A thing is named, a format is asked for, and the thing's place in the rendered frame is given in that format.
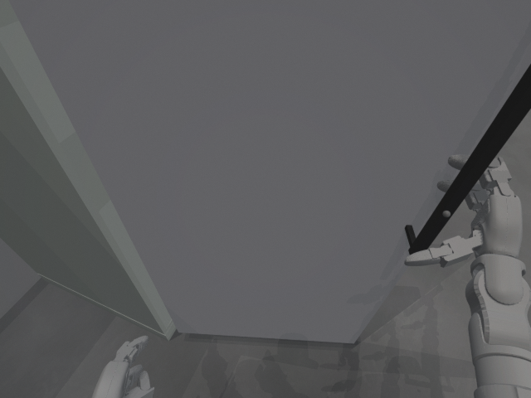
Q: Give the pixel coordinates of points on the left robot hand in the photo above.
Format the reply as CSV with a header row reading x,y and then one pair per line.
x,y
116,378

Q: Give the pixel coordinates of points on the right robot hand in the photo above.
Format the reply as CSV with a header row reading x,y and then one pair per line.
x,y
499,216

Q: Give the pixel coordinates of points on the right robot forearm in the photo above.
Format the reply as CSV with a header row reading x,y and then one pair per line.
x,y
499,330

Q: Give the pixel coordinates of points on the handle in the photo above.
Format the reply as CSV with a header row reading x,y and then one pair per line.
x,y
505,123

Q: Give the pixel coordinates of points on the fridge door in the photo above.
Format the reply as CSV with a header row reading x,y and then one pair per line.
x,y
265,156

